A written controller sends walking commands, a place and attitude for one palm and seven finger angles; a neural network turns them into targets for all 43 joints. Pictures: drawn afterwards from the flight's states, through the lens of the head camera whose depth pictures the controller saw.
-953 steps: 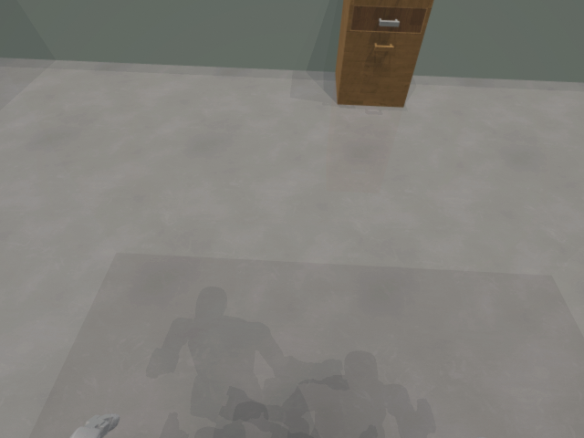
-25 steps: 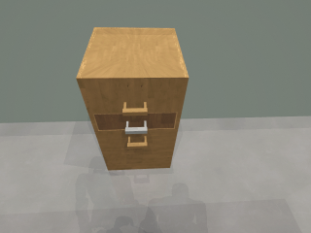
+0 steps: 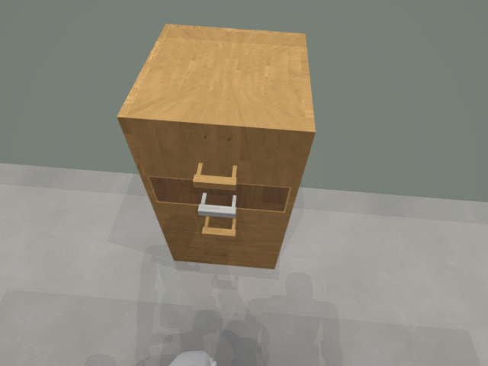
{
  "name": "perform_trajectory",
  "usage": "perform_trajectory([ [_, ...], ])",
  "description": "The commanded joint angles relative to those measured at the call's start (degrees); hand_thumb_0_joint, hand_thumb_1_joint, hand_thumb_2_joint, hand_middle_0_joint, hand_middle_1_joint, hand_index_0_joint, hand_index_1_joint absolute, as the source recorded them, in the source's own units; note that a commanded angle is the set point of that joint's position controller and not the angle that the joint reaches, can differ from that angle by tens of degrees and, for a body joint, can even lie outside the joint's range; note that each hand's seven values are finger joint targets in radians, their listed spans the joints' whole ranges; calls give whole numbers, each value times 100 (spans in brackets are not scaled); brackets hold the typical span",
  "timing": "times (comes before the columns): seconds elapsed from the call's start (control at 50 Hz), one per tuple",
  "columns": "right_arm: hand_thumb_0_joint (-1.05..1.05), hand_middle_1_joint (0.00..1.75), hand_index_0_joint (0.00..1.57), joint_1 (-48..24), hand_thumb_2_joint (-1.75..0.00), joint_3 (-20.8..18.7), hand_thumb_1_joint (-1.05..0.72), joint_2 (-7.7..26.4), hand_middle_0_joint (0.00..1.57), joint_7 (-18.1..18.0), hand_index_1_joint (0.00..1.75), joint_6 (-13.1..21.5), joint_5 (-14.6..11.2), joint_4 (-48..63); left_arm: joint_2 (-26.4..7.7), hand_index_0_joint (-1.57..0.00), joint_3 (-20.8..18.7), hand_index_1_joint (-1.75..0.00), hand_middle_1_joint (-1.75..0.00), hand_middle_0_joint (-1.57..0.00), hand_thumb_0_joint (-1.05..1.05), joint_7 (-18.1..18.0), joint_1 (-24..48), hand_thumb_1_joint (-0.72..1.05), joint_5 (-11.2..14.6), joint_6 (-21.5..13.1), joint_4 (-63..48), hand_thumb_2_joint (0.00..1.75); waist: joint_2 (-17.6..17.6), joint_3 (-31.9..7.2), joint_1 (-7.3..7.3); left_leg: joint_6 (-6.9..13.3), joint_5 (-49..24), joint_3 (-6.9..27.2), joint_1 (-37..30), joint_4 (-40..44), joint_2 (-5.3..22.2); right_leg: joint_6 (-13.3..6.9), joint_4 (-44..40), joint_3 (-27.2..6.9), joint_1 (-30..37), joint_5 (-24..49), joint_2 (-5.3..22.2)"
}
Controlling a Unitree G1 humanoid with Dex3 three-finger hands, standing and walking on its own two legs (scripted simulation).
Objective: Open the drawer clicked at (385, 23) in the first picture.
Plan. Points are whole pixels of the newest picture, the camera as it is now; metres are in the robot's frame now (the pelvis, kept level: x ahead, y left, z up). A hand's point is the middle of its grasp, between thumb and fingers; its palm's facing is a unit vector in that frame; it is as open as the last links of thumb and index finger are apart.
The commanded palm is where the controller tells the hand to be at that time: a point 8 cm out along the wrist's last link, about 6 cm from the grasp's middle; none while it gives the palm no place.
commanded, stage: shuffle to correct the standing spot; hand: left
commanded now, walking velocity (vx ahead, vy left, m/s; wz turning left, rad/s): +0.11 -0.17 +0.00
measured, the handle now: (218, 204) +0.54 +0.12 -0.24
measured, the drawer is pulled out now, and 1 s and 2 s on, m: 0.00 0.00 0.00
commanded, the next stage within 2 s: come to a stop and stand still in 0.28 s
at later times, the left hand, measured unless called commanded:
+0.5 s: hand out of the picture +0.05 +0.10 -0.17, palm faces +0.00 -0.97 -0.24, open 16.4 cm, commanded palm none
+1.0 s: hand out of the picture +0.01 +0.11 -0.19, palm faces +0.10 -0.97 -0.20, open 16.4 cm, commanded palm none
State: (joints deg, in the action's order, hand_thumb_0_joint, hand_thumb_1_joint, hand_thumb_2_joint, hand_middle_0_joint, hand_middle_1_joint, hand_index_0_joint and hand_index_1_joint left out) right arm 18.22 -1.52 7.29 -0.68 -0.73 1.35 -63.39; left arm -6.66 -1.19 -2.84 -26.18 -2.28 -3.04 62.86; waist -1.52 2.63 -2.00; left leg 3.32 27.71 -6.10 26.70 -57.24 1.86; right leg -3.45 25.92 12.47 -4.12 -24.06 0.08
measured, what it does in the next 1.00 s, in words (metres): steps on the spot: left foot, then right foot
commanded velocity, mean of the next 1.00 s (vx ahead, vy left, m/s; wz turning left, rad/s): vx -0.03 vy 0.03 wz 0.00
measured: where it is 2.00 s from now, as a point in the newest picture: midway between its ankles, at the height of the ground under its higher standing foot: outside the picture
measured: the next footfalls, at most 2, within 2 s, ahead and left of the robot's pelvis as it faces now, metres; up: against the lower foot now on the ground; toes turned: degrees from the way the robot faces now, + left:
left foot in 0.10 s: +0.11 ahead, +0.08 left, +0.00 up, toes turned +7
right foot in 0.48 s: +0.15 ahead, -0.23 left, +0.00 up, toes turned -8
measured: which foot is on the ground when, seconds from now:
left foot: up 0.00-0.08, down 0.10-0.48, up 0.50-0.94, down 0.96-1.00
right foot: down 0.00-0.10, up 0.12-0.46, down 0.48-0.96, up 0.98-1.00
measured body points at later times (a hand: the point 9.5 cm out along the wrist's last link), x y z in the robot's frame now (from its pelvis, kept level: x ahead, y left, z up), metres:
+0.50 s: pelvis +0.09 -0.10 -0.01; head +0.13 -0.10 +0.44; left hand +0.06 +0.15 -0.15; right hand +0.11 -0.33 -0.16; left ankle +0.07 +0.07 -0.73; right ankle +0.11 -0.23 -0.74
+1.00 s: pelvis +0.05 -0.07 +0.00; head +0.07 -0.05 +0.45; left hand +0.01 +0.16 -0.17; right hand +0.17 -0.30 -0.13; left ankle +0.05 +0.03 -0.73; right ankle +0.11 -0.22 -0.72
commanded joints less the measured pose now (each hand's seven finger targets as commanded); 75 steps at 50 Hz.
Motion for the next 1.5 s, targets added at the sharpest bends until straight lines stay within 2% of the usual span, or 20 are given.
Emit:
perform_trajectory([
  [0.0,0,30,20,77,-90,22,-90,-20,20,-7,30,174,-22,438,-518,-15,-14,-30,-30,-15,0,31,-357,-50,13,33,43,30,-463,219,471,96,-818,-421,-648,1562,-184,-580,-144,-624,-402,5065,1139],
  [0.04,0,30,20,1246,-90,-61,-90,314,20,-108,30,229,0,28,-533,-15,-26,-30,-30,-15,0,78,-192,-50,81,73,-2,30,-154,-378,975,182,-2212,-171,-2344,2630,-57,-319,1467,-492,-936,4571,850],
  [0.08,0,30,20,1768,-90,-212,-90,1282,20,-261,30,250,14,17,-173,-15,28,-30,-30,-15,0,102,-494,-50,183,107,-248,30,1392,-977,898,1526,-4856,3585,-3298,3734,2749,126,4546,-785,-2675,-866,-75],
  [0.1,0,30,20,1283,-90,-226,-90,1453,20,-244,30,174,-46,192,-445,-15,-43,-30,-30,-15,0,69,-412,-50,95,201,-292,30,568,-709,752,1738,-3647,3492,-2498,4044,2970,41,5032,-1416,-2621,-877,160],
  [0.16,0,30,20,-41,-90,-68,-90,811,20,-270,30,268,-2,536,-208,-15,-113,-30,-30,-15,0,191,-204,-50,-30,354,-256,30,599,790,159,995,-2495,2097,-497,4505,2122,290,4842,-1481,-2740,290,528],
  [0.24,0,30,20,-417,-90,-157,-90,980,20,-244,30,309,21,696,-99,-15,-144,-30,-30,-15,0,292,-406,-50,41,513,-294,30,774,57,-70,590,-2705,649,-591,4232,1479,473,3569,-1209,-2073,765,507],
  [0.34,0,30,20,-230,-90,-298,-90,1206,20,-193,30,155,32,659,-274,-15,-107,-30,-30,-15,0,347,333,-50,78,542,-588,30,1007,123,235,525,-2122,576,-859,4118,1516,607,1903,-806,-1968,785,455],
  [0.42,0,30,20,-341,-90,-286,-90,1100,20,-142,30,60,36,711,-390,-15,-144,-30,-30,-15,0,315,-276,-50,51,336,-398,30,791,-298,21,48,-1714,277,-877,2888,986,610,304,-573,-835,1472,208],
  [0.46,0,30,20,101,-90,-108,-90,321,20,-78,30,40,-58,735,-1180,-15,-225,-30,-30,-15,0,195,-337,-50,41,136,-315,30,-1513,-620,139,-444,276,-123,-414,1438,-18,312,-631,-2328,-448,3387,1691],
  [0.5,0,30,20,-73,-90,-106,-90,288,20,-67,30,-29,-122,785,-1239,-15,-180,-30,-30,-15,0,182,99,-50,61,177,-499,30,-889,-570,111,-339,592,425,-561,731,31,-164,-553,-2149,-698,4487,1966],
  [0.58,0,30,20,-239,-90,-138,-90,645,20,-73,30,-117,-146,648,-1194,-15,-203,-30,-30,-15,0,40,218,-50,112,181,-463,30,-1109,-519,-9,-497,146,635,80,-341,-117,-497,-133,-2055,-18,6435,1991],
  [0.76,0,30,20,-764,-90,-122,-90,550,20,35,30,-295,-86,903,-1299,-15,-298,-30,-30,-15,0,-90,281,-50,56,291,-523,30,-752,-412,-115,-566,-266,753,8,26,-173,-775,-587,-1983,-355,4318,2184],
  [0.9,0,30,20,-96,-90,-103,-90,476,20,14,30,-82,-117,731,-1314,-15,-347,-30,-30,-15,0,70,727,-50,56,442,-598,30,-814,-373,229,-397,-1421,186,-2011,3100,-290,-159,-388,-1663,-1672,1172,1442],
  [0.92,0,30,20,37,-90,-137,-90,701,20,-18,30,-30,-119,716,-1070,-15,-279,-30,-30,-15,0,85,709,-50,83,478,-641,30,-16,-405,278,-350,-1435,561,-2358,3561,101,66,165,-1433,-2008,533,1069],
  [0.94,0,30,20,-37,-90,-235,-90,1153,20,-36,30,-8,-48,833,-723,-15,-229,-30,-30,-15,0,108,653,-50,130,514,-743,30,1525,-160,251,4,-1191,2031,-1892,4240,1209,385,988,-937,-2456,-280,464],
  [0.96,0,30,20,-256,-90,-240,-90,1366,20,-66,30,-53,-22,991,-636,-15,-202,-30,-30,-15,0,83,788,-50,120,532,-787,30,1846,188,263,511,-999,2465,-786,4738,1738,435,1759,-918,-2195,-694,290],
  [1.06,0,30,20,-888,-90,-11,-90,861,20,-123,30,10,-33,1014,-593,-15,-165,-30,-30,-15,0,127,366,-50,61,522,-312,30,992,310,-102,514,-864,1581,-412,4709,969,376,2973,-1261,-1846,270,283],
  [1.2,0,30,20,-45,-90,-10,-90,870,20,-181,30,105,-36,597,-502,-15,-17,-30,-30,-15,0,98,555,-50,117,386,-213,30,624,-411,199,715,-2990,1760,-2192,4281,1121,451,886,-1184,-1492,-123,290],
  [1.36,0,30,20,83,-90,137,-90,617,20,-120,30,153,-91,172,-613,-15,105,-30,-30,-15,0,28,265,-50,182,202,205,30,-578,-212,199,-53,-2749,1075,-1846,3837,379,145,-660,-1606,-521,1922,686],
  [1.48,0,30,20,234,-90,196,-90,540,20,-122,30,85,-83,-93,-506,-15,127,-30,-30,-15,0,19,251,-50,211,249,229,30,5,414,200,-112,-1562,1086,-1611,4169,340,128,-905,-1629,-912,797,640],
])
